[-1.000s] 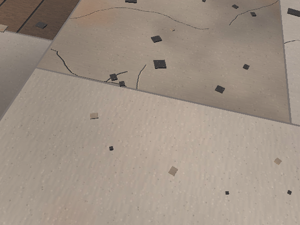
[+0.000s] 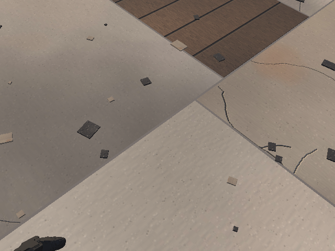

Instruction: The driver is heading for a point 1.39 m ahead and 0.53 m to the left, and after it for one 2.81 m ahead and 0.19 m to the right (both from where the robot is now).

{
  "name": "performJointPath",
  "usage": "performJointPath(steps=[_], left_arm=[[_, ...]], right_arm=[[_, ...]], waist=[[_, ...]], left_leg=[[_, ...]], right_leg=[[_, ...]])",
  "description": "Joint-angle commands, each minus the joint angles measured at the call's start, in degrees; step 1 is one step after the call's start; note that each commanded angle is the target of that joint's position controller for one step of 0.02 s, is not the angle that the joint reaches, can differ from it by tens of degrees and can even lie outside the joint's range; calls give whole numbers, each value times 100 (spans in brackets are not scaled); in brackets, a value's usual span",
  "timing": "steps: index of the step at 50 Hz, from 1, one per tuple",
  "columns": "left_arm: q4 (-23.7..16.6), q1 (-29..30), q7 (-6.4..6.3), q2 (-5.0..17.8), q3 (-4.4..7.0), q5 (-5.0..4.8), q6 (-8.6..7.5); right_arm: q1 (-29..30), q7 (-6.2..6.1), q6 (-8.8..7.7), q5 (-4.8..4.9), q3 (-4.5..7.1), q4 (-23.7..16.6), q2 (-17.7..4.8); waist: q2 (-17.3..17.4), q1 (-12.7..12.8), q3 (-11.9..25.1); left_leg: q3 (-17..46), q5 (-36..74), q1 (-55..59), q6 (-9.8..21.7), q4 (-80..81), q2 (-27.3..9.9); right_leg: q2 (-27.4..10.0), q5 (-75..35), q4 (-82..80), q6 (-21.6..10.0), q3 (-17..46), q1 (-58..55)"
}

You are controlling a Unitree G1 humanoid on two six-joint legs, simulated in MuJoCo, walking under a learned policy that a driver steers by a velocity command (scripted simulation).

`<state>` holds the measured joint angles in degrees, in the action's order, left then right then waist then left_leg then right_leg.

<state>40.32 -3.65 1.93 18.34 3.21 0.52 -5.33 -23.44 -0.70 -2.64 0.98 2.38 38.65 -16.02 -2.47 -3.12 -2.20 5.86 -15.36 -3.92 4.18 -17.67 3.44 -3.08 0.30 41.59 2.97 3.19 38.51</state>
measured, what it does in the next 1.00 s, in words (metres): walks ahead, turning left: right foot, then left foot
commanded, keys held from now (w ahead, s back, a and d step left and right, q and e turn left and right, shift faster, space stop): w+q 0.98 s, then w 0.02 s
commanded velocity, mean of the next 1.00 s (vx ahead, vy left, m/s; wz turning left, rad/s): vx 0.49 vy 0.00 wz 0.60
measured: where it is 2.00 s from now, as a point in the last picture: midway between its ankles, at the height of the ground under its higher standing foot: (71, 124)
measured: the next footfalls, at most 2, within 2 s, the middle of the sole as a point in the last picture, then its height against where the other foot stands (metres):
right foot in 0.18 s outside the picture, level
left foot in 0.70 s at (99, 238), level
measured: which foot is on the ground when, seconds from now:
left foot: down 0.00-0.20, up 0.22-0.68, down 0.70-1.00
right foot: up 0.00-0.16, down 0.18-0.68, up 0.70-1.00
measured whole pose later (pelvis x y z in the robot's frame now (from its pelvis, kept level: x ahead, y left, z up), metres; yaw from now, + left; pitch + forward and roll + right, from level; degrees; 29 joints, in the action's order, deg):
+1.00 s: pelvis +0.55 +0.14 +0.00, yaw +36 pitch +1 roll +0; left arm 39.6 -2.8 1.0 18.1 2.0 0.6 -5.0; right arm -19.2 -0.3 -2.5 0.8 3.4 38.3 -17.0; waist -2.0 -3.6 -3.4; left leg 6.5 -12.4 -9.1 4.6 -20.8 5.8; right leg -4.8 3.2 41.7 4.0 5.1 37.0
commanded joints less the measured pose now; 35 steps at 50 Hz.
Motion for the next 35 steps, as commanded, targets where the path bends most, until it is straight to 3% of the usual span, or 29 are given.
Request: performJointPath(steps=[1,5,7,8,9,10,11,12,13,14,15,16,19,21,25,28,30,32,33,34,35], left_arm=[[-608,973,54,251,11,-67,-110],[-670,1013,103,466,89,-84,-183],[-598,632,74,608,173,-82,-213],[-466,46,24,767,274,-74,-226],[-360,-808,-21,944,350,-19,-225],[-273,-1654,-81,1384,460,95,-186],[-177,-1711,-7,1116,386,17,-155],[-261,-1384,-41,640,268,-68,-103],[-280,-1102,-92,459,219,-68,-39],[-216,-889,-110,401,191,-27,-12],[-168,-768,-126,298,161,23,-30],[-130,-695,-137,307,165,44,-55],[47,-666,-140,410,223,-44,-160],[139,-716,-144,564,274,-43,-173],[231,-760,-161,709,288,-60,-100],[363,-1100,-165,888,325,-126,-3],[428,-1218,-165,1015,362,-200,84],[427,-1218,-197,1199,413,-255,174],[412,-1193,-215,1262,429,-283,226],[378,-1133,-241,1173,387,-297,261],[283,-1273,-262,867,257,-132,237]], right_arm=[[-35,-92,-85,65,374,-187,-1168],[-116,-147,-17,94,410,21,-1154],[-55,-152,53,60,432,41,-1144],[24,-133,80,33,401,7,-1069],[173,-99,96,-21,315,-118,-893],[-417,-85,73,-45,156,-251,-354],[-856,-76,24,110,96,-255,-400],[-420,-66,28,209,244,-184,-974],[165,-62,40,176,280,-284,-1141],[499,-58,39,87,277,-375,-1060],[594,-42,60,38,297,-401,-975],[488,-14,101,74,278,-387,-835],[644,2,199,70,195,-485,-506],[846,23,189,22,168,-561,-466],[1466,178,75,37,109,-645,-368],[2040,295,49,56,83,-840,-322],[2218,359,56,58,115,-970,-399],[1991,378,90,20,229,-1003,-614],[1503,367,118,10,341,-913,-806],[573,316,148,31,517,-672,-1077],[-375,201,224,78,707,-451,-1520]], waist=[[783,-86,-148],[876,11,-177],[1051,185,13],[1075,480,429],[992,925,1216],[-233,868,2356],[-1610,655,2889],[-876,747,1888],[-348,771,1133],[-68,643,588],[-116,500,361],[-263,380,264],[-206,298,14],[-102,326,-26],[14,548,-145],[48,776,-273],[1,757,-318],[-176,505,-39],[-227,188,282],[-122,-341,758],[468,-700,1287]], left_leg=[[907,1473,-467,717,545,-1118],[1356,1646,68,580,141,-1403],[1457,2583,257,478,-322,-1406],[1326,3369,204,350,-987,-1164],[1177,3137,-402,157,-2209,-836],[725,932,-2227,-232,-4363,-123],[638,-1869,-3377,-382,-5641,135],[647,-1496,-3847,-416,-6056,-294],[339,-1023,-3850,-419,-5968,-541],[216,-729,-3690,-416,-5692,-740],[223,-533,-3464,-384,-5420,-924],[188,-433,-3209,-372,-5295,-1019],[72,-283,-3338,-420,-4799,-1153],[50,221,-3555,-482,-4351,-1189],[-307,1496,-3335,-431,-2959,-1067],[-608,1644,-3262,-320,-2216,-946],[-741,1304,-3265,-176,-1924,-843],[-1037,687,-2736,53,-1816,-485],[-1178,469,-2077,211,-1747,-238],[-1231,760,-756,428,-1426,19],[-186,785,1027,744,-1389,-530]], right_leg=[[328,-620,-890,5,-154,-422],[321,-450,-1382,-227,95,-681],[408,150,-1408,-392,-42,-1246],[493,156,-1557,-546,-229,-2128],[49,138,-1363,-836,84,-3681],[-1398,907,-1273,-1569,2093,-6039],[-2148,2044,-2127,-2001,4248,-6653],[-1970,2783,-2395,-1756,3682,-5855],[-1753,2498,-2475,-1551,2736,-4952],[-1525,1825,-2645,-1486,2105,-4083],[-1326,1385,-2800,-1426,1632,-3557],[-1221,1179,-2972,-1412,1289,-3212],[-1261,629,-3361,-1548,609,-2882],[-1287,253,-3460,-1593,225,-3028],[-992,-299,-3417,-1342,-736,-3242],[-1095,-422,-3339,-1211,-1022,-3689],[-1230,-958,-3117,-1121,-1148,-4104],[-1262,-2784,-2369,-1000,-1352,-4412],[-1214,-3578,-1563,-925,-1470,-4402],[-1046,-3646,-363,-755,-1648,-3916],[-823,-1821,1397,-501,-1639,-2491]])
